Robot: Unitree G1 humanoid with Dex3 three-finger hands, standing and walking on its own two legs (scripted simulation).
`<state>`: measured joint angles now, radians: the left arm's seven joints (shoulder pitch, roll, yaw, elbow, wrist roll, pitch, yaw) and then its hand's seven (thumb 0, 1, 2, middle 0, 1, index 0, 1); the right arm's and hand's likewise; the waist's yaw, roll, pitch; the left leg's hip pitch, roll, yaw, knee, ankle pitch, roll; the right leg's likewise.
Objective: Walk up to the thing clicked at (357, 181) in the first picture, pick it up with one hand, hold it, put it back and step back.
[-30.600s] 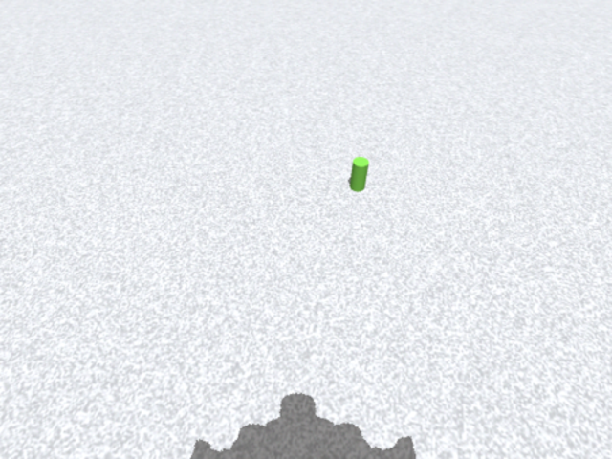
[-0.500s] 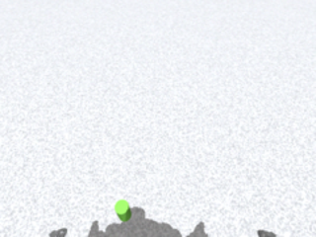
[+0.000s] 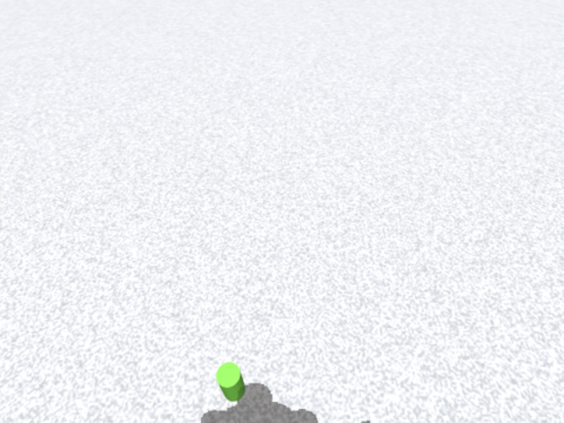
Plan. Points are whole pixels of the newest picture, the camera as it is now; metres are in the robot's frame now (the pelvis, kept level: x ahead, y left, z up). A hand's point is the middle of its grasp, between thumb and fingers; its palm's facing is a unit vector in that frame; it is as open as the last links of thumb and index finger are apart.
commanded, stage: stand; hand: left
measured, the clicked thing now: (231, 382) +0.37 +0.19 -0.70
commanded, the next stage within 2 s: step back in 1.40 s
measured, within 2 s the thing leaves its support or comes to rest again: neither
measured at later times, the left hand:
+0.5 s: hand out of the picture +0.06 +0.24 -0.16, palm faces -0.01 -0.94 -0.34, open 7.4 cm
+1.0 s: hand out of the picture +0.10 +0.24 -0.15, palm faces +0.00 -0.94 -0.34, open 7.4 cm
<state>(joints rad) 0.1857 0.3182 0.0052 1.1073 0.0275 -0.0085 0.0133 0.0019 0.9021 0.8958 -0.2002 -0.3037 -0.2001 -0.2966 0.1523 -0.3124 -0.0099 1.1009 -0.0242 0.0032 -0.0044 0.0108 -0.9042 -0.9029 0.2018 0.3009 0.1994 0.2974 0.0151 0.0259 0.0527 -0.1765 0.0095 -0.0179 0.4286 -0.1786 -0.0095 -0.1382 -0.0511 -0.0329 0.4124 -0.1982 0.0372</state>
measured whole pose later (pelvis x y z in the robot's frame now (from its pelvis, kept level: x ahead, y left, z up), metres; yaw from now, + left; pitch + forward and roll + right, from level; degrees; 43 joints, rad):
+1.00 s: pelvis +0.03 +0.00 +0.01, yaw +0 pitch -2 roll +0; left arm 0.11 0.32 0.02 1.16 0.01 -0.01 0.00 0.00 0.90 0.90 -0.20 -0.30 -0.20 -0.30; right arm 0.11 -0.34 0.00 1.15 -0.02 -0.01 -0.01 0.01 -0.91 -0.90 0.20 0.30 0.20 0.30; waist 0.01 0.02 0.06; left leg -0.13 0.02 -0.01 0.35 -0.18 -0.02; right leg -0.09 -0.04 -0.03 0.32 -0.20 0.03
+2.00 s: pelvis -0.06 +0.04 -0.01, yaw -1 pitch -1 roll -1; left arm 0.07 0.38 0.07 0.88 0.01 0.06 0.03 0.00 0.90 0.90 -0.20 -0.30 -0.20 -0.30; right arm 0.16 -0.34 -0.04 0.92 -0.03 0.03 -0.02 0.01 -0.90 -0.90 0.20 0.30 0.20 0.30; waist -0.02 -0.03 0.20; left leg -0.31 -0.02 0.01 0.61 -0.29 0.05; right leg -0.47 0.11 0.15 1.14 -0.50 0.00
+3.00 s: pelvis -0.34 +0.02 -0.03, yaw -5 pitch -3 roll -1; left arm 0.20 0.35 0.08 0.84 0.04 0.05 -0.02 0.00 0.90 0.90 -0.20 -0.30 -0.20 -0.30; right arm 0.10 -0.42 -0.06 0.82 -0.01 0.06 -0.03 0.01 -0.90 -0.90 0.20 0.30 0.20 0.30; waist 0.01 0.07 0.19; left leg -0.49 0.03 -0.12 0.84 -0.40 -0.01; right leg -0.25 0.05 0.03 0.70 -0.39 -0.01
